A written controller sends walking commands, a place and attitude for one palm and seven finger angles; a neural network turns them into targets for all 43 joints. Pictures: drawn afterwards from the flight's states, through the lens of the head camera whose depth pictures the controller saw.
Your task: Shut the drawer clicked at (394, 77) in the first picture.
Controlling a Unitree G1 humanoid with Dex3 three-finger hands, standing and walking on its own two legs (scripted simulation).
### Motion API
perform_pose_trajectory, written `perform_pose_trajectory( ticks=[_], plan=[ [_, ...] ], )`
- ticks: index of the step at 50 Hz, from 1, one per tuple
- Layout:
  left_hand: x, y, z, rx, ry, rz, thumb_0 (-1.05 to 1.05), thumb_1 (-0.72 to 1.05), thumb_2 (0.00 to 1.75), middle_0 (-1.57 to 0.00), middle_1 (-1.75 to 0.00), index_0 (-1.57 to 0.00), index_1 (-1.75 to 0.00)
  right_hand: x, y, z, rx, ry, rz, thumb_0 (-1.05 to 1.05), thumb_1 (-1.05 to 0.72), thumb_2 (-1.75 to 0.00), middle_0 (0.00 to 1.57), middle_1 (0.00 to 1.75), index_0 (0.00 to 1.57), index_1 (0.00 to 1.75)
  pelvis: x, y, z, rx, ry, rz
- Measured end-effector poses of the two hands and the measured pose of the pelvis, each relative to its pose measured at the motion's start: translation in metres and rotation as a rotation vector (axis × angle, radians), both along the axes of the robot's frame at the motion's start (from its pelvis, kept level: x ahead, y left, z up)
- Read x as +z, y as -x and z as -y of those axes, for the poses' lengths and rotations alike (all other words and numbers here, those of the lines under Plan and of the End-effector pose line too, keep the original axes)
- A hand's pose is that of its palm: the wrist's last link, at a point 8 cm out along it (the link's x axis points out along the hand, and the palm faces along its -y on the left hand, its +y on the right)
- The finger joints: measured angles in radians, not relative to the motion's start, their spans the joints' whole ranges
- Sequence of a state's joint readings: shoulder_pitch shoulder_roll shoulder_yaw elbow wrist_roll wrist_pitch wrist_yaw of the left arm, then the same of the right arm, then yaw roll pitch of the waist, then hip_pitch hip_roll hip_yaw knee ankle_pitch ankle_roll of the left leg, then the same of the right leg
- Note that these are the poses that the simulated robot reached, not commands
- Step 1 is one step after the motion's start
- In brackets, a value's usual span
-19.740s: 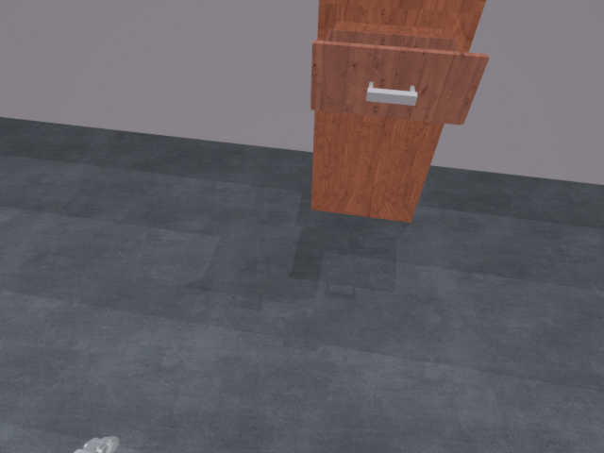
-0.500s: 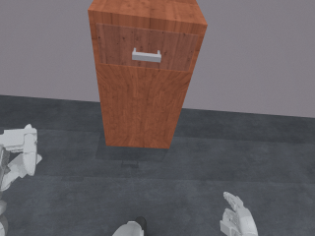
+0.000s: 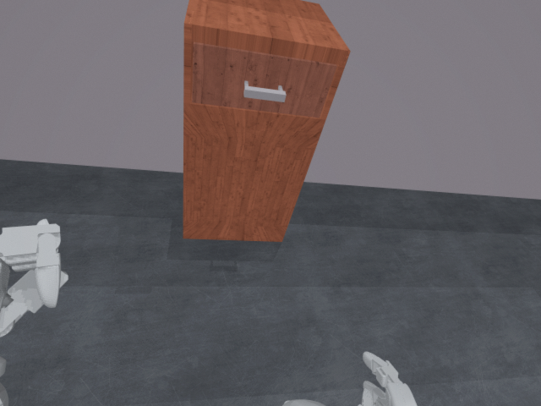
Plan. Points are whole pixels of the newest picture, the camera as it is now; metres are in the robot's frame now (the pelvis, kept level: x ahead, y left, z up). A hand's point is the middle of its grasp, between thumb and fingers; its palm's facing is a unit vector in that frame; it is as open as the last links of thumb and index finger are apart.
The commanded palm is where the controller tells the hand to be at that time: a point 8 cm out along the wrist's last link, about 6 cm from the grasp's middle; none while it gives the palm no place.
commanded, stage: stop stepping back and stand still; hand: left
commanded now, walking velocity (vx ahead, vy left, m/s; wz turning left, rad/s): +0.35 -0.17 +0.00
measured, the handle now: (264, 90) +0.96 +0.02 +0.01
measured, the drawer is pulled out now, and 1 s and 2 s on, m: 0.00 0.00 0.00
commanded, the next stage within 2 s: let the arm hang, fingers relaxed in 0.74 s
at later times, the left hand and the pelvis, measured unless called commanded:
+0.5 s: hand out of the picture +0.09 +0.31 +0.19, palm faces +0.36 -0.80 -0.47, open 3.3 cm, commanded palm +0.03 +0.35 +0.17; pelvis -0.09 +0.07 -0.01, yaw +2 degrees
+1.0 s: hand out of the picture +0.10 +0.30 -0.07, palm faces +0.16 -0.91 -0.39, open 3.1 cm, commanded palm none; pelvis -0.09 +0.07 -0.03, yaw +5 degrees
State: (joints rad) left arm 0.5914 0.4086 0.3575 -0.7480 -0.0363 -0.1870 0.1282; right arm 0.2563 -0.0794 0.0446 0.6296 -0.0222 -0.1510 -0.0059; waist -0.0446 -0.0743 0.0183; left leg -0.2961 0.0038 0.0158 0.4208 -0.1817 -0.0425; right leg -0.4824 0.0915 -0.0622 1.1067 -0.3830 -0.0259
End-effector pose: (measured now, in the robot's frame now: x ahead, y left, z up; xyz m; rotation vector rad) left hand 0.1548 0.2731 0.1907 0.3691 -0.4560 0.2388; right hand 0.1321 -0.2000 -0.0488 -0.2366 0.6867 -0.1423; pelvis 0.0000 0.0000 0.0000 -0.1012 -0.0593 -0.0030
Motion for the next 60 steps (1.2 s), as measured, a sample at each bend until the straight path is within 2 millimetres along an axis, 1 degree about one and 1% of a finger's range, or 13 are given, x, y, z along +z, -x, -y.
perform_pose_trajectory(
  ticks=[3, 7, 13, 17, 26, 32, 37, 43, 45, 48, 51, 54, 60],
  plan=[
    [0.016, 0.029, -0.011, 0.0, -0.1, -0.073, 0.02, 0.89, 0.9, -1.41, -1.6, -1.41, -1.6, 0.004, 0.009, -0.015, 0.004, -0.009, -0.006, 0.01, -0.9, -0.9, 0.2, 0.3, 0.21, 0.3, 0.009, 0.011, -0.013, 0.017, 0.017, -0.025],
    [0.009, 0.069, -0.038, 0.099, -0.261, -0.021, 0.01, 0.89, 0.9, -1.41, -1.6, -1.41, -1.6, -0.03, 0.008, -0.02, 0.081, 0.03, -0.008, 0.01, -0.9, -0.9, 0.2, 0.3, 0.21, 0.3, -0.029, 0.038, -0.029, -0.007, -0.091, -0.053],
    [-0.021, 0.074, -0.094, 0.224, -0.045, 0.103, 0.01, 0.89, 0.9, -1.41, -1.6, -1.41, -1.6, -0.053, 0.023, -0.037, 0.046, 0.083, -0.002, 0.01, -0.9, -0.9, 0.2, 0.3, 0.21, 0.3, -0.052, 0.061, -0.067, 0.034, -0.058, -0.005],
    [-0.028, 0.074, -0.091, 0.148, -0.031, 0.058, 0.02, 0.89, 0.9, -1.41, -1.6, -1.41, -1.6, -0.049, 0.05, -0.059, 0.021, 0.015, 0.009, 0.01, -0.9, -0.9, 0.2, 0.3, 0.21, 0.3, -0.045, 0.078, -0.073, 0.026, -0.083, 0.032],
    [0.021, 0.109, -0.076, 0.117, -0.213, -0.069, 0.01, 0.89, 0.9, -1.41, -1.6, -1.41, -1.6, -0.043, 0.106, -0.07, 0.012, -0.054, -0.179, 0.01, -0.9, -0.9, 0.2, 0.3, 0.21, 0.3, -0.004, 0.089, -0.069, 0.042, -0.014, -0.041],
    [-0.002, 0.122, -0.084, 0.246, -0.212, -0.157, 0.01, 0.89, 0.9, -1.41, -1.6, -1.41, -1.6, -0.073, 0.096, -0.043, 0.016, -0.036, -0.186, 0.01, -0.9, -0.9, 0.2, 0.3, 0.21, 0.3, -0.023, 0.096, -0.067, 0.065, -0.061, -0.053],
    [-0.025, 0.113, -0.088, 0.256, -0.079, -0.168, 0.01, 0.89, 0.9, -1.41, -1.6, -1.41, -1.6, -0.061, 0.079, -0.03, -0.032, 0.011, -0.12, 0.01, -0.9, -0.9, 0.2, 0.3, 0.21, 0.3, -0.024, 0.087, -0.075, 0.048, -0.089, -0.036],
    [-0.026, 0.087, -0.083, 0.184, -0.131, -0.141, 0.02, 0.89, 0.9, -1.41, -1.6, -1.41, -1.6, -0.05, 0.055, -0.038, -0.003, -0.003, -0.008, 0.01, -0.91, -0.9, 0.2, 0.29, 0.2, 0.3, -0.026, 0.087, -0.075, 0.055, -0.112, -0.036],
    [-0.063, 0.07, -0.088, 0.191, -0.086, -0.317, 0.01, 0.89, 0.9, -1.4, -1.59, -1.41, -1.59, -0.06, 0.051, -0.042, 0.045, -0.038, -0.045, 0.01, -0.9, -0.9, 0.2, 0.29, 0.2, 0.3, -0.025, 0.089, -0.074, 0.069, -0.107, -0.056],
    [-0.16, 0.063, -0.086, 0.221, 0.053, -0.709, 0.0, 0.9, 0.9, -1.36, -1.56, -1.37, -1.56, -0.081, 0.053, -0.044, 0.064, -0.089, -0.123, 0.01, -0.9, -0.9, 0.2, 0.3, 0.2, 0.3, -0.029, 0.088, -0.071, 0.075, -0.115, -0.062],
    [-0.254, 0.092, -0.063, 0.212, 0.198, -1.11, 0.01, 0.91, 0.9, -1.29, -1.49, -1.3, -1.49, -0.094, 0.069, -0.046, 0.049, -0.103, -0.224, 0.01, -0.9, -0.9, 0.2, 0.3, 0.2, 0.3, -0.028, 0.085, -0.07, 0.089, -0.106, -0.056],
    [-0.32, 0.14, -0.028, 0.173, 0.326, -1.412, 0.01, 0.91, 0.9, -1.2, -1.4, -1.2, -1.4, -0.101, 0.097, -0.045, 0.019, -0.084, -0.34, 0.0, -0.91, -0.9, 0.2, 0.3, 0.2, 0.3, -0.027, 0.083, -0.071, 0.091, -0.095, -0.042],
    [-0.338, 0.201, -0.048, 0.326, 0.416, -1.582, 0.02, 0.9, 0.9, -1.0, -1.27, -0.99, -1.17, -0.103, 0.165, -0.044, -0.012, -0.036, -0.609, 0.0, -0.91, -0.9, 0.2, 0.3, 0.2, 0.3, -0.016, 0.084, -0.07, 0.104, -0.089, -0.045]
  ],
)
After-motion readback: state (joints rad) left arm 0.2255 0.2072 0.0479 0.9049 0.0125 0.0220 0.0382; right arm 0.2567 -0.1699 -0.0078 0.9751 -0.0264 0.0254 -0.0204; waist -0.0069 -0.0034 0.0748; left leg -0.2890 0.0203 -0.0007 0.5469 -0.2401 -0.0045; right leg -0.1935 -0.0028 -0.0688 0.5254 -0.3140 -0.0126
